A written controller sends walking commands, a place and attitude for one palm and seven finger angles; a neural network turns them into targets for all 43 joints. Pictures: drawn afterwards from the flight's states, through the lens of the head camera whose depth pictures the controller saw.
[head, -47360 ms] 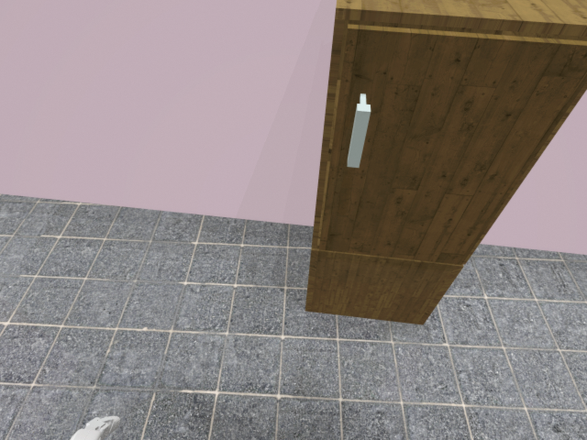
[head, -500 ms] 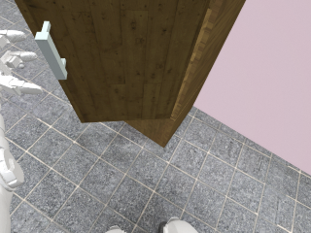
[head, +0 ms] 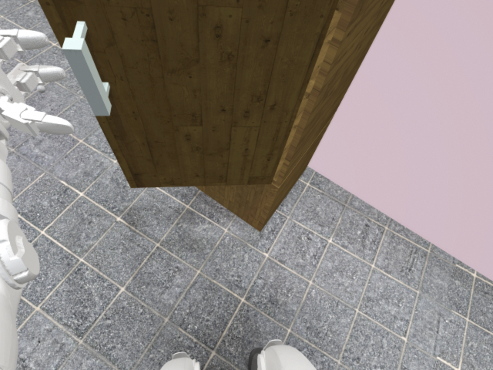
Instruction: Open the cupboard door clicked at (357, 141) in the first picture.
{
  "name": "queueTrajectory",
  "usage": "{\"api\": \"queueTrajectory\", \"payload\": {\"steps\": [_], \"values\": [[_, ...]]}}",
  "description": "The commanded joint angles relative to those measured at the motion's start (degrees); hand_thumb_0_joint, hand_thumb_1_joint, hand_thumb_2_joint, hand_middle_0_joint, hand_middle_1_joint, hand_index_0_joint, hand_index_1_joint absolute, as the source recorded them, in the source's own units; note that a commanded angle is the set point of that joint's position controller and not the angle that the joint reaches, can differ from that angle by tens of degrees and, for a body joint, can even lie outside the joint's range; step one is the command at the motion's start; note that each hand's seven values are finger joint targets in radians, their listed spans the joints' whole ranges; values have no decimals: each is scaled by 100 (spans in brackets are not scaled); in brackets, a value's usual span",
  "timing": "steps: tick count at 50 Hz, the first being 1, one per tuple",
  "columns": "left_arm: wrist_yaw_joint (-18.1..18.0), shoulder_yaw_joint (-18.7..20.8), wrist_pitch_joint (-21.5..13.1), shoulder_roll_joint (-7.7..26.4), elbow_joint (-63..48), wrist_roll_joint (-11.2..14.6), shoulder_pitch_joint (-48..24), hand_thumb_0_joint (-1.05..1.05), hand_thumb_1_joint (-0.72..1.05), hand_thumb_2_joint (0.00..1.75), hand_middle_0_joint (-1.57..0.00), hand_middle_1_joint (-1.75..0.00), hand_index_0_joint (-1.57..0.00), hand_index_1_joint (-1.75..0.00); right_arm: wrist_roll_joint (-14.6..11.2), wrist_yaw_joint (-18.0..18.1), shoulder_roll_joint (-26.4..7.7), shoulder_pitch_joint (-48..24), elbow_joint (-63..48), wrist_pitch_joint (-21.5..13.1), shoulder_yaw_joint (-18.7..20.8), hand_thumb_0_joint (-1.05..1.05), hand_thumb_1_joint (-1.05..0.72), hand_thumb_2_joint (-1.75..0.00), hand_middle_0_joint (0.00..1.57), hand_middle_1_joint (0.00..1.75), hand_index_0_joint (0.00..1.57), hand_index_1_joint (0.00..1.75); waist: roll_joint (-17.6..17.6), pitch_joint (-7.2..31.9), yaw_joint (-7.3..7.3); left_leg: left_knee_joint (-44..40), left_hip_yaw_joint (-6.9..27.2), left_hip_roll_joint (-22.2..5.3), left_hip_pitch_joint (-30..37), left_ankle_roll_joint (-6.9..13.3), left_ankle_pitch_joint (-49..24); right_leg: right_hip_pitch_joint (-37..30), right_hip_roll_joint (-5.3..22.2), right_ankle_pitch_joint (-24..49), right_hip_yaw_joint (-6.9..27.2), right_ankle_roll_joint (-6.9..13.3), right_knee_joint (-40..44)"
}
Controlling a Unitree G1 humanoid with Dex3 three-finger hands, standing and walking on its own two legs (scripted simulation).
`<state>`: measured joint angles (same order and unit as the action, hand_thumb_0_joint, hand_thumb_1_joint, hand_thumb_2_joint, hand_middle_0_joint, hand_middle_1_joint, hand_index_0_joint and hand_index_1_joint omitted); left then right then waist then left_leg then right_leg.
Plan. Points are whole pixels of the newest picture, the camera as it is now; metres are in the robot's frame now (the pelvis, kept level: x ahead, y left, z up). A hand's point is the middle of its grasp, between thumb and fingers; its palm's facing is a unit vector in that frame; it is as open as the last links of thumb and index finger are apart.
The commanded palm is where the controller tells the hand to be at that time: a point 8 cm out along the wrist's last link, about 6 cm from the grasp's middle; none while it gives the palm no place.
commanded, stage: slide the fingers in behind the handle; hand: left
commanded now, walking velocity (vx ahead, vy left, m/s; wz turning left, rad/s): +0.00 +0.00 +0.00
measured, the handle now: (92, 71) +0.55 +0.20 +0.12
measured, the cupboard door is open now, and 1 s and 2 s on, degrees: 40 40 38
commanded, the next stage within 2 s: close the thumb around the handle in 1.68 s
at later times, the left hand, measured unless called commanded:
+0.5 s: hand (55, 90) +0.51 +0.24 +0.12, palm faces +0.02 -1.00 +0.00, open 14.0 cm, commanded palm +0.49 +0.27 +0.11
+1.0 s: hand (65, 92) +0.50 +0.23 +0.12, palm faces +0.06 -1.00 +0.01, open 14.6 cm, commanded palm +0.49 +0.24 +0.11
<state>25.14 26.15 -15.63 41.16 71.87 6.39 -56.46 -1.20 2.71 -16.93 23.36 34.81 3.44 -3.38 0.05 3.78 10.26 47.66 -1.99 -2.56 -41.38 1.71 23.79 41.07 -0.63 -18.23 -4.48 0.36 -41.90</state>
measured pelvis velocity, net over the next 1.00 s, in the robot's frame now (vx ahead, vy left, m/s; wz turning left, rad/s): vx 0.00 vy -0.01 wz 0.04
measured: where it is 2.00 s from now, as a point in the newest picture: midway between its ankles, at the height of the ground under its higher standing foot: outside the picture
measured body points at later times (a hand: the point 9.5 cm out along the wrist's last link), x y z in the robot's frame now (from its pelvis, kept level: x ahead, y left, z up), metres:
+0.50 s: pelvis +0.00 +0.00 +0.00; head +0.11 +0.02 +0.44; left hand +0.50 +0.29 +0.12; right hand -0.01 -0.27 -0.10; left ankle -0.02 +0.09 -0.70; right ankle +0.01 -0.12 -0.70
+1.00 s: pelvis +0.00 -0.01 +0.00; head +0.11 +0.02 +0.43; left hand +0.49 +0.28 +0.12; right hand +0.01 -0.27 -0.11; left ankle -0.02 +0.09 -0.70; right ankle +0.01 -0.12 -0.70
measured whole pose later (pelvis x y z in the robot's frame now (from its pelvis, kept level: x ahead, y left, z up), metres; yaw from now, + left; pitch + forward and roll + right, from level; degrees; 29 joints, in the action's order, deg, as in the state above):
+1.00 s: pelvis +0.00 -0.01 +0.00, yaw +2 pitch +17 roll -3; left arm 15.8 18.7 -15.9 32.3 68.7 9.2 -56.6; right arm -0.2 0.7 -15.9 23.8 38.1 1.4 -1.9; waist 0.8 4.5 7.8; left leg 48.4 0.0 -1.8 -41.7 1.2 24.1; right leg 40.7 0.1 -19.6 -6.3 0.8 -43.1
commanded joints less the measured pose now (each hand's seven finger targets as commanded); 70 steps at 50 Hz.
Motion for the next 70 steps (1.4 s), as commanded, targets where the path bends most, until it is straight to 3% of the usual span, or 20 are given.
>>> {"api": "queueTrajectory", "payload": {"steps": [1, 3, 4, 6, 13, 16, 20, 22, 30, 32, 34, 37, 41, 45, 57, 61, 63, 64, 67, 70], "values": [[38, 85, -216, 1603, -1024, 50, -2445, 0, -50, 30, -30, -120, -30, -120, 41, 92, -1110, 1028, -253, -57, 384, 0, -90, -90, 20, 30, 20, 30, 905, 2276, 45, -449, 434, 60, 1556, -8, -2259, -848, -155, 1588, 256, 53, 260], [36, 324, -318, 1810, -1322, 106, -2401, 0, -50, 30, -30, -120, -30, -120, 63, 95, -1128, 1102, -295, -46, 414, 0, -90, -90, 20, 30, 20, 30, 909, 2681, -65, -437, 474, 49, 1797, -32, -2671, -1036, -175, 1846, 245, 70, 197], [61, 200, -335, 1634, -1383, 122, -2352, 0, -50, 30, -30, -120, -30, -120, 60, 77, -1104, 1080, -316, -47, 414, 0, -90, -90, 20, 30, 20, 30, 1073, 2797, -48, -407, 426, 56, 1894, -33, -2727, -1000, -183, 1886, 267, 67, 202], [53, 267, -377, 1678, -1387, 163, -2387, 0, -50, 30, -30, -120, -30, -120, 65, 61, -1100, 1088, -298, -42, 410, 0, -90, -90, 20, 30, 20, 30, 875, 2678, -42, -410, 402, 62, 1667, -8, -2563, -1130, -192, 1894, 282, 60, 228], [-74, 262, -377, 1535, -1577, 155, -2237, 0, -50, 30, -30, -120, -30, -120, 67, 31, -1071, 1104, -287, -2, 453, 0, -90, -90, 20, 30, 20, 30, 1142, 2627, -112, -467, 411, 51, 1845, -29, -2662, -1023, -197, 1840, 241, 81, 233], [-167, 112, -280, 1355, -1359, 127, -2275, 0, -50, 30, -30, -120, -30, -120, 57, 16, -1058, 1093, -273, -7, 439, 0, -90, -90, 20, 30, 20, 30, 818, 2232, -16, -512, 373, 65, 1516, 18, -2219, -1005, -196, 1641, 246, 52, 314], [-257, -93, -314, 1088, -1410, 54, -2335, 0, -50, 30, -30, -120, -30, -120, 70, 18, -1028, 1102, -241, -31, 450, 0, -90, -90, 20, 30, 20, 30, 1091, 2310, 8, -475, 419, 50, 1779, -23, -2381, -776, -190, 1592, 236, 77, 287], [-267, -280, -340, 744, -1481, 132, -2437, 0, -50, 30, -30, -120, -30, -120, 80, 1, -1014, 1130, -211, -61, 459, 0, -90, -90, 20, 30, 20, 30, 1031, 2326, 85, -456, 448, 39, 1941, -19, -2527, -688, -207, 1631, 204, 86, 274], [-363, -498, -363, 405, -1554, 131, -2749, 0, -50, 30, -30, -120, -30, -120, 106, -30, -1006, 1123, -59, -118, 491, 0, -90, -90, 20, 30, 20, 30, 966, 2488, 152, -389, 554, 22, 2126, -63, -2684, -550, -194, 1645, 174, 75, 213], [-392, -709, -406, 25, -1772, 182, -2746, 0, -50, 30, -30, -120, -30, -120, 113, -58, -957, 1107, -70, -155, 504, 0, -90, -90, 20, 30, 20, 30, 1155, 2629, 145, -333, 544, 25, 2385, -69, -3002, -495, -202, 1752, 168, 89, 197], [-444, -617, -413, 170, -1721, 142, -2703, 0, -50, 30, -30, -120, -30, -120, 115, -74, -973, 1065, -12, -141, 505, 0, -90, -90, 20, 30, 20, 30, 1197, 2578, 96, -330, 592, 2, 2384, -118, -3009, -423, -203, 1673, 153, 93, 177], [-501, -809, -422, -139, -1792, 187, -2737, 0, -50, 30, -30, -120, -30, -120, 109, -84, -941, 1040, -18, -167, 506, 0, -90, -90, 20, 30, 20, 30, 1007, 2456, 167, -335, 559, 32, 2279, -72, -2920, -511, -202, 1744, 144, 94, 196], [-577, -842, -360, -124, -1547, 124, -2848, 0, -50, 30, -30, -120, -30, -120, 106, -95, -957, 994, 32, -191, 491, 0, -90, -90, 20, 30, 20, 30, 822, 2215, 213, -395, 548, 72, 1963, -47, -2405, -548, -187, 1577, 171, 87, 232], [-603, -1096, -392, -447, -1645, 104, -2970, 0, -50, 30, -30, -120, -30, -120, 119, -112, -929, 985, 64, -243, 493, 0, -90, -90, 20, 30, 20, 30, 1079, 2382, 247, -354, 596, 69, 2208, -83, -2563, -364, -177, 1539, 152, 98, 193], [-730, -1451, -390, -987, -1574, 133, -3201, 0, -50, 30, -30, -120, -30, -120, 146, -167, -915, 1034, 174, -359, 508, 0, -90, -90, 20, 30, 20, 30, 944, 2368, 342, -323, 647, 102, 2178, -74, -2438, -266, -177, 1443, 103, 121, 159], [-812, -1258, -395, -885, -1647, 184, -3213, 0, -50, 30, -30, -120, -30, -120, 160, -200, -906, 1018, 205, -368, 526, 0, -90, -90, 20, 30, 20, 30, 1012, 2559, 252, -299, 659, 83, 2303, -114, -2577, -313, -187, 1508, 95, 125, 134], [-979, -723, -441, -342, -1731, 252, -3291, 0, -50, 30, -30, -120, -30, -120, 149, -181, -921, 1039, 172, -370, 522, 0, -90, -90, 20, 30, 20, 30, 890, 2799, 141, -305, 632, 104, 2188, -102, -2717, -638, -189, 1744, 140, 109, 89], [-1065, -677, -435, -411, -1630, 259, -3141, 0, -50, 30, -30, -120, -30, -120, 146, -188, -879, 1017, 115, -376, 504, 0, -90, -90, 20, 30, 20, 30, 781, 2787, 82, -325, 595, 122, 2086, -93, -2664, -751, -187, 1768, 136, 103, 87], [-1395, -176, -571, 418, -1613, -45, -3071, 0, -50, 30, -30, -120, -30, -120, 165, -196, -889, 1031, 18, -372, 447, 0, -90, -90, 20, 30, 20, 30, 723, 2503, -42, -354, 493, 170, 1545, -31, -2388, -1024, -164, 1813, 204, 96, 49], [-1391, -674, -627, -104, -1520, -263, -2886, 0, -50, 30, -30, -120, -30, -120, 157, -223, -842, 998, -55, -360, 463, 0, -90, -90, 20, 30, 20, 30, 695, 2320, 76, -376, 452, 154, 1565, -26, -2204, -813, -167, 1683, 229, 63, 102]]}}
